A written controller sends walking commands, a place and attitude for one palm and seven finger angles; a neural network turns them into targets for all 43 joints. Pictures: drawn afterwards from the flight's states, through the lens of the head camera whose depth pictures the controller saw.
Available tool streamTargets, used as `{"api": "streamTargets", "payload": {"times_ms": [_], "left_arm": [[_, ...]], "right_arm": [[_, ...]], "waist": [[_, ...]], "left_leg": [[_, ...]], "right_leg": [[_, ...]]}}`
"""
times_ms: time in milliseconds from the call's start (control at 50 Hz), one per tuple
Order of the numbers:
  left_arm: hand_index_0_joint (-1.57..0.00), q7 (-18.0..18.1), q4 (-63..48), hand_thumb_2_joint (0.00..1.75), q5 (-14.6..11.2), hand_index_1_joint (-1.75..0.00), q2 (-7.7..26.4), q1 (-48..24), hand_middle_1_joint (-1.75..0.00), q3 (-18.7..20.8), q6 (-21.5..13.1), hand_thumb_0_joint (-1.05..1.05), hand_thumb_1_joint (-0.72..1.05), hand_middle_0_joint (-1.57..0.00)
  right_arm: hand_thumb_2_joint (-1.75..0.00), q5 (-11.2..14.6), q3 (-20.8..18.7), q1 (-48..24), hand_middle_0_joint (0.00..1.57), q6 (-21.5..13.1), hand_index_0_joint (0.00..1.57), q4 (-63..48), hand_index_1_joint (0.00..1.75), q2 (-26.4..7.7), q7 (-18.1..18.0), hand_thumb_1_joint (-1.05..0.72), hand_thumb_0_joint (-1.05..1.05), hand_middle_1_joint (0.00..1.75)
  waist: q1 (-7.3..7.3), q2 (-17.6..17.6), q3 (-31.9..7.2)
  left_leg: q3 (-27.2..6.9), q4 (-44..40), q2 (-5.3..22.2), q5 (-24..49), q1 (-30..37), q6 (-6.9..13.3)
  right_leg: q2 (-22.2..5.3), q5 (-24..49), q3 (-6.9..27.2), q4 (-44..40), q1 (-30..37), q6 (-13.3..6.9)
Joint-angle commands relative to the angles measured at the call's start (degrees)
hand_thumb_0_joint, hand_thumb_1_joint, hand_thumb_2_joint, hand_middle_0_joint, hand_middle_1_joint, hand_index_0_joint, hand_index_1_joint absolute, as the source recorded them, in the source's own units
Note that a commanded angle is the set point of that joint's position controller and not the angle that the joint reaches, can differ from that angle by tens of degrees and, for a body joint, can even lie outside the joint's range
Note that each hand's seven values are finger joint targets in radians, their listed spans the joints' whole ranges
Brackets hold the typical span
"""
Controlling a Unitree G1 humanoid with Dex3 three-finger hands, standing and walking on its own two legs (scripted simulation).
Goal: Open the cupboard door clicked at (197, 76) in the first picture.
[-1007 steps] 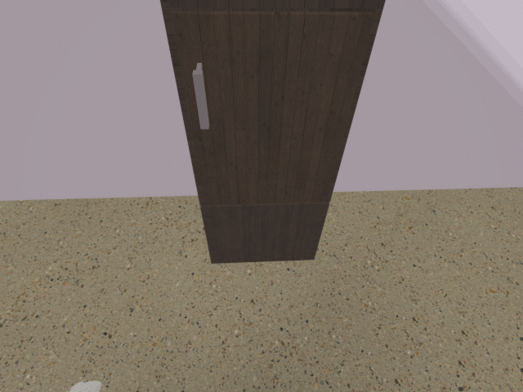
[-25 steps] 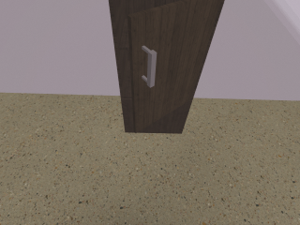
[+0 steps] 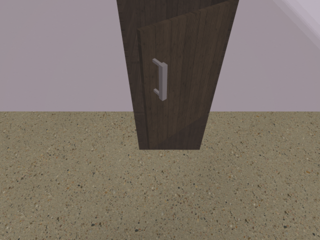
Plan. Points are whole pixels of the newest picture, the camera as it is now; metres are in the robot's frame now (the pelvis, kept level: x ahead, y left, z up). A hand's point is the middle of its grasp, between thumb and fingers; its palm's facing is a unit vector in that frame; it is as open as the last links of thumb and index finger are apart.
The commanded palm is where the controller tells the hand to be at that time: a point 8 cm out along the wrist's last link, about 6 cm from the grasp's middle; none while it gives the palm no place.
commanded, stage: let the arm hang, fingers relaxed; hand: left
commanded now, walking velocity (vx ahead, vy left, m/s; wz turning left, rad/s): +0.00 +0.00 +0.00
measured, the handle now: (159, 80) +0.60 +0.04 +0.08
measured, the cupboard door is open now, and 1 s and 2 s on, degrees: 38 38 38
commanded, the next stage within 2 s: look to check the result in 0.24 s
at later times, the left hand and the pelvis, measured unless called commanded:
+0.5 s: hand out of the picture +0.02 +0.20 -0.17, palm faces +0.04 -0.97 -0.24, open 7.4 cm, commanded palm none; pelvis +0.01 +0.00 +0.00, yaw +0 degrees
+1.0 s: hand out of the picture +0.06 +0.22 -0.16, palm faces +0.01 -0.96 -0.28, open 7.4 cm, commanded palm none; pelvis +0.02 +0.00 +0.00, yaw -1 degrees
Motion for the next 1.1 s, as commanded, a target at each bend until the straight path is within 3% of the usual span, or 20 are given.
{"api": "streamTargets", "payload": {"times_ms": [0,100,180,460,700,880,920,960,1040,1080], "left_arm": [[-0.20,0.5,-1.5,0.90,0.3,-0.30,7.1,3.6,-0.30,1.3,-0.5,0.00,0.90,-0.20],[-0.20,0.4,-1.7,0.90,0.3,-0.30,7.4,3.2,-0.30,1.5,-0.6,0.00,0.90,-0.20],[-0.20,0.3,-1.9,0.90,0.2,-0.30,8.0,2.5,-0.30,1.6,-0.9,0.00,0.90,-0.20],[-0.20,0.1,-2.1,0.90,0.3,-0.30,11.0,0.0,-0.30,1.8,-1.0,0.00,0.90,-0.20],[-0.20,-0.1,-2.6,0.90,0.3,-0.30,14.2,-2.6,-0.30,2.0,-1.5,0.00,0.90,-0.20],[-0.20,-0.2,-3.0,0.90,0.2,-0.30,15.7,-4.4,-0.30,2.0,-1.6,0.00,0.90,-0.20],[-0.20,-0.3,-3.1,0.90,0.2,-0.30,15.0,-4.2,-0.30,2.1,-1.2,0.00,0.90,-0.20],[-0.20,0.0,-3.3,0.90,0.3,-0.30,12.4,-2.9,-0.30,1.9,-0.2,0.00,0.90,-0.20],[-0.20,-0.4,-6.2,0.90,0.6,-0.30,13.5,-2.3,-0.30,3.4,1.1,0.00,0.90,-0.20],[-0.20,-0.8,-8.1,0.90,0.8,-0.30,13.4,-2.8,-0.30,3.8,1.7,0.00,0.90,-0.20]], "right_arm": [[-0.90,0.1,-1.2,2.9,0.20,-0.9,0.20,-1.7,0.30,-4.9,-0.5,-0.90,0.00,0.30],[-0.90,0.1,-1.2,2.4,0.20,-1.1,0.20,-2.1,0.30,-5.4,-0.6,-0.90,0.00,0.30],[-0.90,0.2,-1.4,2.1,0.20,-1.3,0.20,-2.4,0.30,-6.2,-0.6,-0.90,0.00,0.30],[-0.90,0.2,-1.8,-1.1,0.20,-1.3,0.20,-2.5,0.30,-9.3,-0.5,-0.90,0.00,0.30],[-0.90,0.3,-2.0,-4.4,0.20,-1.6,0.20,-2.8,0.30,-12.4,-0.2,-0.90,0.00,0.30],[-0.90,0.4,-2.0,-6.5,0.20,-1.8,0.20,-2.9,0.30,-14.1,-0.1,-0.90,0.00,0.30],[-0.90,0.3,-2.0,-6.1,0.20,-1.7,0.20,-3.0,0.30,-13.5,-0.3,-0.90,0.00,0.30],[-0.90,0.2,-1.8,-4.1,0.20,-0.9,0.20,-2.9,0.30,-10.4,-0.6,-0.90,0.00,0.30],[-0.90,0.3,-3.3,-3.3,0.20,-0.2,0.20,-5.9,0.30,-11.9,-1.1,-0.90,0.00,0.30],[-0.90,0.1,-3.9,-3.2,0.20,0.0,0.20,-7.5,0.30,-12.6,-1.3,-0.90,0.00,0.30]], "waist": [[-0.11,-0.1,3.9],[0.05,1.1,2.8],[-0.04,-0.9,1.7],[-0.06,-0.4,1.6],[-0.04,-1.6,-0.7],[0.09,0.0,-1.5],[0.00,-1.0,-2.2],[-0.19,-1.0,-1.9],[-0.13,-1.5,-2.3],[-0.21,0.3,-1.1]], "left_leg": [[-3.7,-4.1,4.5,0.7,1.7,1.9],[-4.2,-4.2,4.7,2.1,1.9,2.0],[-4.0,-3.9,4.9,3.7,2.8,2.1],[-4.3,-4.6,5.1,4.6,4.3,2.1],[-4.4,-5.1,5.4,6.7,6.3,2.0],[-4.7,-5.6,5.7,8.6,6.8,1.9],[-3.4,-4.4,6.3,9.5,8.1,1.7],[-1.4,-2.1,6.6,9.3,7.4,1.1],[0.3,0.8,7.9,6.8,6.3,1.5],[-0.8,0.1,9.8,4.7,5.5,2.5]], "right_leg": [[-6.6,-0.1,5.5,-7.4,-6.8,-1.1],[-6.5,2.5,5.4,-6.9,-5.3,-1.0],[-6.7,4.3,5.3,-7.1,-4.4,-1.0],[-7.0,5.1,5.5,-8.1,-3.6,-1.1],[-7.7,8.3,6.1,-9.0,-1.8,-1.0],[-7.9,11.0,6.0,-9.0,-0.3,-0.9],[-7.9,13.9,6.7,-8.4,-1.0,-0.8],[-8.0,17.0,7.7,-6.3,-2.1,-0.6],[-7.0,18.7,9.8,-1.7,-4.8,-1.2],[-5.4,16.2,9.7,1.3,-7.9,-0.9]]}}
